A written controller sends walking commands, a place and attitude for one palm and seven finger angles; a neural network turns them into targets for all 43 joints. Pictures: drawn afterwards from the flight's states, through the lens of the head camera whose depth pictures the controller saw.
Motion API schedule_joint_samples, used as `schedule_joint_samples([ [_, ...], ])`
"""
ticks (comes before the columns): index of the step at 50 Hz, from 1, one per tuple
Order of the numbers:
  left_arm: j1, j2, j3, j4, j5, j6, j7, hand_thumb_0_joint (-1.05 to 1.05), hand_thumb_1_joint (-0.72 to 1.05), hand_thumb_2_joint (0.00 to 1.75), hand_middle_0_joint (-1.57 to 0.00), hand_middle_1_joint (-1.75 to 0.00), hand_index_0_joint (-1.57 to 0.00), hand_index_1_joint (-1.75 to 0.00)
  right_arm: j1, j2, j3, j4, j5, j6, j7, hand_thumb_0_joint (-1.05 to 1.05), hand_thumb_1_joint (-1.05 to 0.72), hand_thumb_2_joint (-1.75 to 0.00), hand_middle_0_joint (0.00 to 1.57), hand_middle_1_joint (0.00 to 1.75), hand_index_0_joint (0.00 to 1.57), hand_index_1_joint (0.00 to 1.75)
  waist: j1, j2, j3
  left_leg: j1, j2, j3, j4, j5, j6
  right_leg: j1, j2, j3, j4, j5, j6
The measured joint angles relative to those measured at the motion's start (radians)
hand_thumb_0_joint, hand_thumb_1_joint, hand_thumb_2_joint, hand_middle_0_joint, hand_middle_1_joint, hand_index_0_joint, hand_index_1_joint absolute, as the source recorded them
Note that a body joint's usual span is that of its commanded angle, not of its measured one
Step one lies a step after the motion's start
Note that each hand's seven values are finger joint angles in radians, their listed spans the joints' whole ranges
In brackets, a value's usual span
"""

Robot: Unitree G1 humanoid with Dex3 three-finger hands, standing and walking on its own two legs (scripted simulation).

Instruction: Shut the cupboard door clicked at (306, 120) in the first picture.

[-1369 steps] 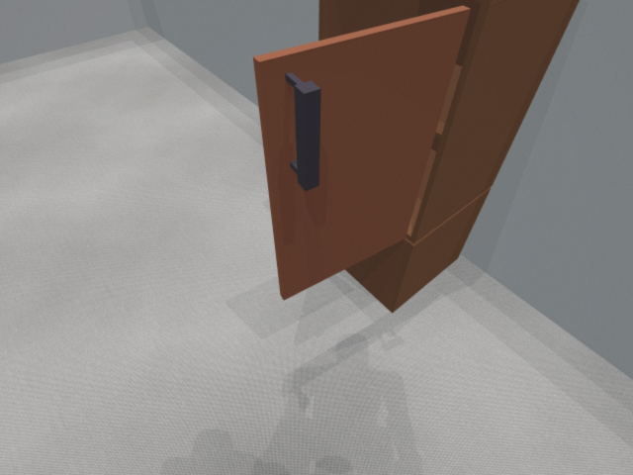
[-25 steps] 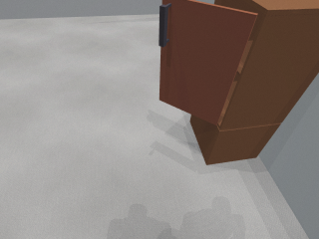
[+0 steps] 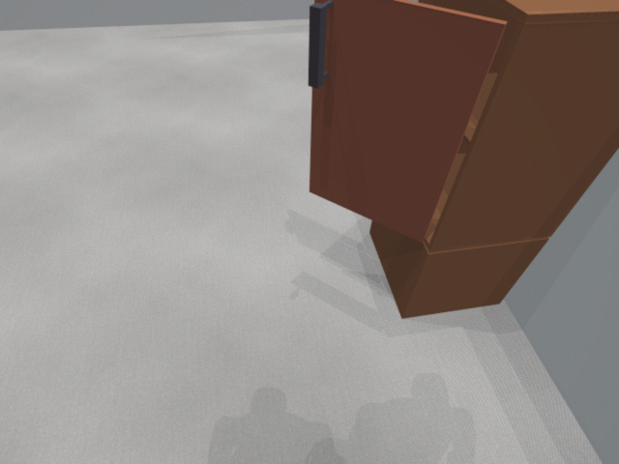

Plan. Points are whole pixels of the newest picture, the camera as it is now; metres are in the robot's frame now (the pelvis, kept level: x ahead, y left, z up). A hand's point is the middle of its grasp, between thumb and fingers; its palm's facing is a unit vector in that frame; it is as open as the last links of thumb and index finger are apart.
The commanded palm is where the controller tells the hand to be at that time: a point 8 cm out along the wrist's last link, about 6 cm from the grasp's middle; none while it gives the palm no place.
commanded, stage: walk to a spot facing it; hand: left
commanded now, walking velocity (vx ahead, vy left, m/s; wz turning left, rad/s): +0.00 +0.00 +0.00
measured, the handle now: (322, 45) +0.93 +0.02 +0.13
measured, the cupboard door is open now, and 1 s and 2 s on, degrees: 47 47 47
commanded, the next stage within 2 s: turn to face it in 1.66 s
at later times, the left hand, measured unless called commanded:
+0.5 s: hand out of the picture +0.00 +0.22 -0.21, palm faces +0.25 -0.95 -0.19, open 7.4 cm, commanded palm none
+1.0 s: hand out of the picture -0.01 +0.22 -0.16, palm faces +0.48 -0.82 -0.32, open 7.4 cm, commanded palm none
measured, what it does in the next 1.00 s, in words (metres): steps on the spot, turning left: right foot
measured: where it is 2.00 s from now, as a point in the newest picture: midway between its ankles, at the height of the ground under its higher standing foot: outside the picture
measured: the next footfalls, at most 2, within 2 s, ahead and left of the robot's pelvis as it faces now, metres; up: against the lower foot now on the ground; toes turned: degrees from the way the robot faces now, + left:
right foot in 0.98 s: +0.09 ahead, -0.12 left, +0.00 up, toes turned +34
left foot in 1.44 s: +0.09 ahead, +0.21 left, +0.00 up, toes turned +55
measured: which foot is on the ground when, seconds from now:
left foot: down 0.00-0.96, up 0.98-1.00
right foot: down 0.00-0.44, up 0.46-0.96, down 0.98-1.00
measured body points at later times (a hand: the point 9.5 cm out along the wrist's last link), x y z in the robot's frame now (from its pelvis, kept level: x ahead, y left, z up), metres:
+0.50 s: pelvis +0.00 +0.02 -0.02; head +0.03 +0.06 +0.42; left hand -0.01 +0.27 -0.19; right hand +0.06 -0.22 -0.16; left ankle +0.01 +0.09 -0.74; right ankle -0.02 -0.13 -0.71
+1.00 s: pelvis +0.02 -0.02 -0.01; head +0.07 -0.01 +0.44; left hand -0.03 +0.26 -0.14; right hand +0.19 -0.23 -0.16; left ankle +0.01 +0.09 -0.73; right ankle +0.05 -0.14 -0.75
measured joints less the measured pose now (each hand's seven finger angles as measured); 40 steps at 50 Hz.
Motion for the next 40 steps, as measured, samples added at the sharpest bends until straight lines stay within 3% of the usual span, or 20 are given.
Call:
schedule_joint_samples([
  [8, -0.017, 0.000, 0.007, -0.014, 0.001, 0.003, 0.000, 0.00, 0.91, 0.90, -0.20, -0.29, -0.19, -0.30, -0.002, 0.001, -0.001, -0.010, 0.000, 0.003, 0.002, 0.00, -0.91, -0.90, 0.20, 0.30, 0.20, 0.30, -0.008, -0.001, 0.002, -0.009, -0.005, -0.013, 0.017, -0.009, 0.000, -0.003, -0.005, -0.013, 0.015, -0.014, 0.001],
  [16, -0.055, 0.024, 0.048, -0.086, 0.008, 0.022, -0.001, 0.00, 0.91, 0.90, -0.20, -0.29, -0.20, -0.30, -0.010, -0.010, -0.027, -0.055, -0.005, 0.035, 0.018, 0.00, -0.91, -0.90, 0.20, 0.30, 0.20, 0.30, -0.010, 0.011, 0.030, -0.130, -0.019, -0.077, 0.181, -0.064, -0.004, -0.066, -0.024, -0.090, 0.127, -0.079, -0.001],
  [20, -0.077, 0.051, 0.065, -0.121, 0.017, 0.030, 0.003, 0.00, 0.91, 0.90, -0.20, -0.29, -0.20, -0.30, -0.019, -0.024, -0.047, -0.084, -0.006, 0.049, 0.029, 0.01, -0.91, -0.90, 0.20, 0.30, 0.20, 0.30, -0.023, -0.006, 0.051, -0.184, 0.014, -0.021, 0.329, -0.193, -0.036, -0.071, -0.054, -0.153, 0.197, -0.129, 0.011],
  [21, -0.084, 0.059, 0.068, -0.130, 0.017, 0.033, 0.001, 0.00, 0.91, 0.90, -0.20, -0.29, -0.20, -0.30, -0.018, -0.029, -0.049, -0.094, -0.005, 0.047, 0.032, 0.01, -0.91, -0.90, 0.20, 0.30, 0.20, 0.30, -0.025, -0.014, 0.053, -0.175, 0.022, -0.008, 0.301, -0.153, -0.035, -0.076, -0.068, -0.167, 0.224, -0.146, 0.019],
  [22, -0.092, 0.068, 0.071, -0.139, 0.014, 0.037, -0.001, 0.00, 0.91, 0.90, -0.20, -0.29, -0.20, -0.30, -0.020, -0.034, -0.051, -0.103, -0.006, 0.043, 0.034, 0.01, -0.91, -0.90, 0.20, 0.30, 0.20, 0.30, -0.024, -0.029, 0.055, -0.179, 0.009, -0.002, 0.297, -0.122, -0.003, -0.090, -0.089, -0.173, 0.263, -0.165, 0.026],
  [25, -0.127, 0.084, 0.076, -0.163, 0.008, 0.062, -0.001, 0.01, 0.91, 0.90, -0.20, -0.29, -0.20, -0.30, -0.046, -0.050, -0.052, -0.129, -0.018, 0.032, 0.025, 0.01, -0.91, -0.90, 0.20, 0.30, 0.20, 0.30, -0.016, -0.037, 0.065, -0.188, -0.014, -0.011, 0.288, -0.125, 0.052, -0.198, -0.064, -0.073, 0.514, -0.306, 0.029],
  [29, -0.171, 0.100, 0.080, -0.190, 0.015, 0.067, -0.010, 0.01, 0.91, 0.90, -0.20, -0.29, -0.19, -0.30, -0.063, -0.068, -0.050, -0.162, -0.021, 0.024, 0.012, 0.01, -0.91, -0.90, 0.20, 0.30, 0.20, 0.30, -0.022, -0.021, 0.054, -0.163, -0.034, -0.050, 0.156, -0.046, 0.050, -0.307, -0.026, 0.016, 0.711, -0.191, 0.040],
  [34, -0.206, 0.129, 0.082, -0.235, 0.017, 0.052, -0.019, 0.01, 0.91, 0.90, -0.20, -0.29, -0.19, -0.30, -0.074, -0.079, -0.048, -0.185, -0.016, 0.017, 0.010, 0.01, -0.91, -0.90, 0.20, 0.30, 0.20, 0.30, -0.022, -0.015, 0.041, -0.135, -0.055, -0.111, 0.019, 0.043, 0.050, -0.342, -0.018, 0.069, 0.701, -0.100, 0.067],
  [40, -0.227, 0.149, 0.077, -0.262, 0.016, 0.060, -0.020, 0.01, 0.91, 0.90, -0.20, -0.29, -0.19, -0.30, -0.078, -0.089, -0.057, -0.203, -0.018, 0.025, 0.017, 0.00, -0.91, -0.90, 0.20, 0.30, 0.20, 0.30, -0.034, -0.002, 0.033, -0.135, -0.079, -0.197, -0.023, 0.081, 0.037, -0.300, 0.000, 0.095, 0.559, -0.138, 0.079],
])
